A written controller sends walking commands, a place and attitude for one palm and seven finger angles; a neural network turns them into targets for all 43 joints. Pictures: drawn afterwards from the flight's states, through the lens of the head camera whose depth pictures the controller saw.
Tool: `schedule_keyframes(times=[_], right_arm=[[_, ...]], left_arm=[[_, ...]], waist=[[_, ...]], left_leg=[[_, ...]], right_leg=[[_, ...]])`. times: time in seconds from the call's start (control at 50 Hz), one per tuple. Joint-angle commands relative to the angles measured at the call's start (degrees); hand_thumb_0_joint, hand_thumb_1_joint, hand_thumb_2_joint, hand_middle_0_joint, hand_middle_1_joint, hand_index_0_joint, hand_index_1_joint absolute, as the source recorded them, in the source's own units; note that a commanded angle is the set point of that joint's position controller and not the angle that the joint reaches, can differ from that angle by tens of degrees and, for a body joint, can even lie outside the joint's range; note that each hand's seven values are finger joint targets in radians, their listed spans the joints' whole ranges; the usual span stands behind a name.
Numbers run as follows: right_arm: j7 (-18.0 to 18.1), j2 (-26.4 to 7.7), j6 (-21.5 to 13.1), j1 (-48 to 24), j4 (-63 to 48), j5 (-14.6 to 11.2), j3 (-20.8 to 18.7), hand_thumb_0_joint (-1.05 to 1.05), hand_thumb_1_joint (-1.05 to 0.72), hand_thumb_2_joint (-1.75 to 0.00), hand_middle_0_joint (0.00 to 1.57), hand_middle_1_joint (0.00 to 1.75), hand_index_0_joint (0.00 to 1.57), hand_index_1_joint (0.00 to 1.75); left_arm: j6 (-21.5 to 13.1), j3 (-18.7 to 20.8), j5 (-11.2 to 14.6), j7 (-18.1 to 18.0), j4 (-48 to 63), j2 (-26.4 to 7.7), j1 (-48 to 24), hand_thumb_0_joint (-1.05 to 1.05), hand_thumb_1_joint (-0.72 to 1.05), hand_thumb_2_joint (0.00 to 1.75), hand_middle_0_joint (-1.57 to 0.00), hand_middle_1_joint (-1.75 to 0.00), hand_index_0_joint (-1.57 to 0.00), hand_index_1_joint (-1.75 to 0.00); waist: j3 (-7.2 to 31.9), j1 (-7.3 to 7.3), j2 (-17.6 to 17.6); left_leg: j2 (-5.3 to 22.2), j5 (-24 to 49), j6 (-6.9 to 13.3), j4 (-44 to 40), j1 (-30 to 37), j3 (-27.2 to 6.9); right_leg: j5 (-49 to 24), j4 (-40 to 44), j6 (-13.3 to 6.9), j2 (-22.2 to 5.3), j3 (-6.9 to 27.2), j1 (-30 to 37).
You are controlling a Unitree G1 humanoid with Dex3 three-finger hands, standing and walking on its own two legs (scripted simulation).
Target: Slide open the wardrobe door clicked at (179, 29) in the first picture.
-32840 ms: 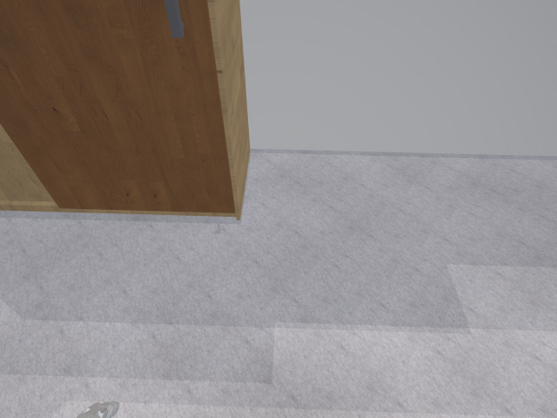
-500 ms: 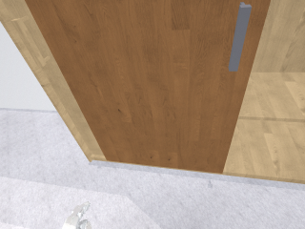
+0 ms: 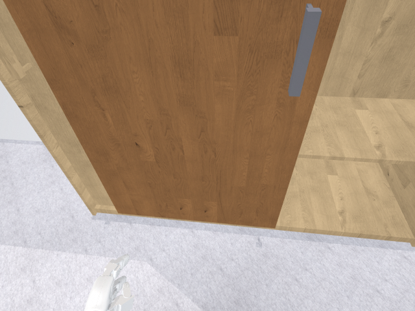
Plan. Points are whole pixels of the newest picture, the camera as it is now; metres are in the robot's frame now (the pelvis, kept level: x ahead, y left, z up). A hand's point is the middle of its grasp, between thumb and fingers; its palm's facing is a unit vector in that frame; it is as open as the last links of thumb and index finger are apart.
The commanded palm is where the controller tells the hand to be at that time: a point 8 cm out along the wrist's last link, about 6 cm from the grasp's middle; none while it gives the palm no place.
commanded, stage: stop stepping back and stand still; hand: right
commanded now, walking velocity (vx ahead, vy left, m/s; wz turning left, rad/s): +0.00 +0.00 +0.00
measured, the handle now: (301, 52) +0.66 -0.18 +0.21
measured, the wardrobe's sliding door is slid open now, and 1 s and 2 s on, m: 0.67 0.67 0.67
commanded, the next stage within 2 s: let the arm hang, fingers relaxed in 0.42 s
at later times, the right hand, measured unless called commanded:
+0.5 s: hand out of the picture +0.24 -0.27 +0.17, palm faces +0.36 +0.79 -0.49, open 7.4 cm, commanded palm none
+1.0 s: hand out of the picture -0.03 -0.19 -0.17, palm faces +0.03 +0.99 -0.17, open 7.1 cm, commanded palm none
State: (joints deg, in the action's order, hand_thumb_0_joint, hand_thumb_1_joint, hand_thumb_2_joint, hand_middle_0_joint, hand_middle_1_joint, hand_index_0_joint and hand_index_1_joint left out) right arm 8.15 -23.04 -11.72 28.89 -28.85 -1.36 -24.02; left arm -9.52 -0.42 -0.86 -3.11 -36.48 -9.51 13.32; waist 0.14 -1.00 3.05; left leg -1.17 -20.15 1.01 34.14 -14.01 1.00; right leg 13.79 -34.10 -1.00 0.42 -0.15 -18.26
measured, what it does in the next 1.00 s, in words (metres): stands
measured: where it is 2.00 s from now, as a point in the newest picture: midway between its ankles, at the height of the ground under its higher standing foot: outside the picture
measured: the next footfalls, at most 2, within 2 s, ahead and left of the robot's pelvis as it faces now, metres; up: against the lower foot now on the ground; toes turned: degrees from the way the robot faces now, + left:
none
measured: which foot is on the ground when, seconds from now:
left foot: down 0.00-1.00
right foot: down 0.00-1.00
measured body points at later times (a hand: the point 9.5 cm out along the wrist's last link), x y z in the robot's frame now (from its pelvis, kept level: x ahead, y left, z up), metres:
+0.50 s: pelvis +0.04 -0.01 +0.01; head +0.06 -0.03 +0.46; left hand +0.22 +0.22 -0.06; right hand +0.21 -0.31 +0.20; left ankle +0.01 +0.10 -0.73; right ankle +0.04 -0.11 -0.73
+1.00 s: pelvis +0.00 -0.01 +0.01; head +0.04 -0.03 +0.46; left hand +0.01 +0.23 -0.13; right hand -0.03 -0.25 -0.15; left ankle +0.01 +0.10 -0.73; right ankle +0.04 -0.11 -0.73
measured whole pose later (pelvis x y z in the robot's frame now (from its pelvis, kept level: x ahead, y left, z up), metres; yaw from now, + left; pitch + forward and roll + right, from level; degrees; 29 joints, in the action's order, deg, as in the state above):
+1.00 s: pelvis +0.00 -0.01 +0.01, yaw -2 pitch +0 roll +1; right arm 0.2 -11.7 1.7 17.8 63.6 0.5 0.5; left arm 1.8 -0.8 -1.6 -1.1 -61.2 -11.3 15.7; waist -3.8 0.4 1.1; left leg -0.5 -12.8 0.4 23.8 -11.0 2.7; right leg 11.1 -26.9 -1.5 1.3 1.8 -15.7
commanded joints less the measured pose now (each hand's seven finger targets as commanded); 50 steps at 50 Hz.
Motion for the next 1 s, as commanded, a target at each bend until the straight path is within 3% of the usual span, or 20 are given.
schedule_keyframes(times=[0.0, 0.02, 0.04, 0.06, 0.12, 0.14, 0.18, 0.22, 0.3, 0.36, 0.48, 0.5, 0.52, 0.54, 0.58, 0.62, 0.72, 0.82, 0.88, 0.98], right_arm=[[0.78, -10.67, -4.81, -0.27, -8.34, -0.27, -8.33, 0.0, -0.9, -0.9, 0.2, 0.3, 0.2, 0.3], [0.9, -9.77, -4.49, -0.93, -7.43, -0.68, -7.59, 0.0, -0.9, -0.9, 0.2, 0.3, 0.2, 0.3], [1.17, -9.03, -4.16, -1.53, -6.16, -0.9, -6.94, 0.0, -0.9, -0.9, 0.2, 0.3, 0.2, 0.3], [1.26, -8.74, -4.29, -2.8, -5.31, -0.88, -6.09, 0.0, -0.9, -0.9, 0.2, 0.3, 0.2, 0.3], [1.18, -8.55, -4.62, -5.28, -5.88, -0.56, -4.75, 0.0, -0.9, -0.9, 0.2, 0.3, 0.2, 0.3], [1.14, -8.68, -4.28, -5.38, -5.8, -0.46, -4.55, 0.0, -0.9, -0.9, 0.2, 0.3, 0.2, 0.3], [0.98, -9.83, -4.22, -5.53, -8.2, -0.23, -4.63, 0.0, -0.9, -0.9, 0.2, 0.3, 0.2, 0.3], [0.92, -9.81, -4.27, -4.64, -11.11, -0.23, -4.62, 0.0, -0.9, -0.9, 0.2, 0.3, 0.2, 0.3], [1.3, -11.29, -4.81, 1.11, -13.7, -0.72, -7.52, 0.0, -0.9, -0.9, 0.2, 0.3, 0.2, 0.3], [1.32, -11.2, -4.7, 6.25, -11.06, -1.59, -9.09, 0.0, -0.9, -0.9, 0.2, 0.3, 0.2, 0.3], [1.07, -9.95, -4.1, 4.62, -6.99, -2.07, -7.65, 0.0, -0.9, -0.9, 0.2, 0.3, 0.2, 0.3], [-6.78, -1.63, 5.12, -2.19, 33.56, 3.16, 17.83, 0.0, -0.9, -0.9, 0.2, 0.3, 0.2, 0.3], [-7.67, -1.61, 9.42, -3.55, 35.71, 3.18, 16.47, 0.0, -0.9, -0.9, 0.2, 0.3, 0.2, 0.3], [-7.94, -0.63, 9.96, -5.7, 37.89, 3.62, 17.33, 0.0, -0.9, -0.9, 0.2, 0.3, 0.2, 0.3], [-8.37, -1.73, 10.36, -9.96, 44.13, 3.44, 18.18, 0.0, -0.9, -0.9, 0.2, 0.3, 0.2, 0.3], [-8.47, -2.51, 10.44, -13.99, 51.84, 3.4, 18.9, 0.0, -0.9, -0.9, 0.2, 0.3, 0.2, 0.3], [-7.85, -0.83, 11.64, -17.81, 70.17, 2.64, 21.9, 0.0, -0.9, -0.9, 0.2, 0.3, 0.2, 0.3], [-7.59, 2.6, 11.44, -14.77, 82.0, 2.15, 22.57, 0.0, -0.9, -0.9, 0.2, 0.3, 0.2, 0.3], [-7.48, 3.42, 11.2, -13.35, 86.2, 1.97, 22.71, 0.0, -0.9, -0.9, 0.2, 0.3, 0.2, 0.3], [-7.25, 5.28, 11.3, -12.45, 90.5, 1.96, 23.22, 0.0, -0.9, -0.9, 0.2, 0.3, 0.2, 0.3]], left_arm=[[-1.67, 3.43, 0.45, -0.02, 8.14, -8.3, -4.43, 0.0, 0.9, 0.9, -0.2, -0.3, -0.2, -0.3], [-1.32, 3.9, 0.94, -0.05, 7.59, -8.57, -3.8, 0.0, 0.9, 0.9, -0.2, -0.3, -0.2, -0.3], [-1.13, 3.81, 1.11, 0.0, 7.49, -8.72, -3.92, 0.0, 0.9, 0.9, -0.2, -0.3, -0.2, -0.3], [-1.13, 3.21, 1.25, -0.11, 7.23, -8.25, -3.98, 0.0, 0.9, 0.9, -0.2, -0.3, -0.2, -0.3], [-1.28, 3.4, 1.3, -1.1, 7.48, -9.44, -5.4, 0.0, 0.9, 0.9, -0.2, -0.3, -0.2, -0.3], [-1.42, 3.22, 1.42, -1.38, 8.09, -9.83, -5.84, 0.0, 0.9, 0.9, -0.2, -0.3, -0.2, -0.3], [-1.02, 2.6, 1.34, -1.42, 8.48, -8.9, -5.4, 0.0, 0.9, 0.9, -0.2, -0.3, -0.2, -0.3], [-1.13, 2.8, 1.31, -1.06, 9.3, -9.2, -5.69, 0.0, 0.9, 0.9, -0.2, -0.3, -0.2, -0.3], [-1.03, 2.88, 1.3, -0.56, 10.18, -9.26, -5.29, 0.0, 0.9, 0.9, -0.2, -0.3, -0.2, -0.3], [-0.22, 2.92, 1.56, -0.42, 10.59, -8.89, -5.0, 0.0, 0.9, 0.9, -0.2, -0.3, -0.2, -0.3], [0.97, 2.89, 1.71, -1.13, 10.37, -9.33, -5.59, 0.0, 0.9, 0.9, -0.2, -0.3, -0.2, -0.3], [-0.83, 5.65, 2.01, 3.79, -0.85, -19.59, -10.38, 0.0, 0.9, 0.9, -0.2, -0.3, -0.2, -0.3], [2.58, 6.36, 1.37, 3.76, -1.29, -18.22, -6.06, 0.0, 0.9, 0.9, -0.2, -0.3, -0.2, -0.3], [3.65, 6.03, 0.72, 3.45, -1.83, -17.11, -4.96, 0.0, 0.9, 0.9, -0.2, -0.3, -0.2, -0.3], [5.57, 4.54, 0.02, 3.27, -1.46, -17.3, -5.33, 0.0, 0.9, 0.9, -0.2, -0.3, -0.2, -0.3], [6.51, 4.03, -0.51, 3.2, -3.08, -17.47, -6.31, 0.0, 0.9, 0.9, -0.2, -0.3, -0.2, -0.3], [8.75, 1.69, -1.09, 2.86, -9.45, -13.95, -6.39, 0.0, 0.9, 0.9, -0.2, -0.3, -0.2, -0.3], [9.1, 0.79, -0.82, 1.87, -16.07, -10.66, -3.48, 0.0, 0.9, 0.9, -0.2, -0.3, -0.2, -0.3], [9.24, 0.99, -0.54, 1.47, -18.77, -9.76, -1.25, 0.0, 0.9, 0.9, -0.2, -0.3, -0.2, -0.3], [9.63, 1.32, -0.34, 1.12, -22.29, -8.84, 2.81, 0.0, 0.9, 0.9, -0.2, -0.3, -0.2, -0.3]], waist=[[0.51, 0.67, 2.27], [0.14, 0.53, 5.73], [0.07, 0.14, 4.7], [0.55, -0.1, 1.98], [3.21, 0.85, -4.2], [4.06, 0.99, -6.37], [7.33, 1.36, -9.58], [7.37, 1.72, -10.07], [10.63, 1.67, -9.84], [11.73, 1.41, -6.73], [8.17, 1.02, -5.66], [3.48, -1.19, -5.26], [7.22, -0.76, -5.61], [7.39, -0.21, -2.36], [4.56, 0.48, 3.81], [2.65, 0.7, 7.61], [0.35, 0.76, -3.07], [1.73, 0.88, -11.58], [2.37, 0.85, -11.11], [-1.7, 0.37, -4.89]], left_leg=[[11.55, -11.67, 6.09, -20.34, -0.03, -20.46], [15.12, -11.63, 8.16, -22.05, -3.24, -24.09], [15.51, -4.41, 8.73, -20.5, -1.67, -23.0], [14.78, 3.74, 7.99, -17.37, -0.12, -19.09], [5.79, 13.28, 1.32, -9.54, 0.83, -7.53], [3.36, 19.0, -0.01, -5.87, 1.61, -4.46], [1.68, 19.53, -1.46, -2.19, 2.97, -0.91], [1.23, 15.24, -1.36, -4.24, 4.44, -0.85], [2.82, 27.49, -0.2, -5.62, 10.53, -1.87], [4.33, 32.49, 0.35, -6.1, 12.65, -3.32], [4.55, 26.91, -0.17, -8.82, 9.22, -4.51], [10.75, 32.96, 1.12, -2.22, 0.49, -1.7], [10.33, 25.63, 1.95, -3.61, -2.09, -4.9], [9.22, 20.07, 1.6, -3.05, -2.59, -3.38], [7.72, 11.37, 1.31, -3.74, -2.11, -2.85], [8.1, 9.13, 1.79, -5.67, -1.42, -4.49], [7.58, 4.59, 1.55, -10.14, 0.54, -6.55], [6.89, 4.84, 1.32, -13.49, 3.83, -6.3], [6.99, 5.81, 1.43, -15.01, 5.08, -5.79], [6.43, 2.88, 1.17, -16.2, 2.63, -4.86]], right_leg=[[9.4, -3.31, 0.36, -0.96, 1.92, -6.83], [5.49, -8.82, 0.68, -1.3, 1.83, -4.37], [2.34, -8.88, 0.67, -1.87, 2.23, -4.54], [1.37, -4.16, 0.51, -2.5, 2.32, -2.65], [-10.07, 8.74, -1.08, -4.95, 4.91, 6.86], [-20.17, 9.38, -1.57, -6.41, 6.96, 8.71], [-32.56, 10.06, -1.27, -8.35, 9.75, 11.15], [-30.16, 10.67, -1.2, -8.4, 9.06, 9.77], [-32.22, 7.72, 0.15, -5.92, 5.42, 7.81], [-30.55, 6.12, 0.51, -5.2, 4.18, 6.18], [-20.48, 7.94, 0.12, -5.18, 4.35, 4.05], [-24.1, -1.48, 0.05, -5.96, 4.25, 1.38], [-20.68, 0.24, 0.41, -6.54, 4.79, 4.64], [-18.34, 0.77, -0.65, -7.2, 5.99, 3.48], [-12.99, 3.66, -2.7, -7.36, 9.33, -1.13], [-10.8, 4.75, -2.82, -6.13, 9.94, -2.25], [-5.65, 10.37, -1.69, -4.07, 8.93, -0.35], [-2.88, 12.97, -1.24, -4.16, 7.92, 2.39], [-2.7, 12.99, -1.24, -4.63, 7.75, 3.5], [0.44, 14.62, -1.45, -5.1, 8.26, 2.91]])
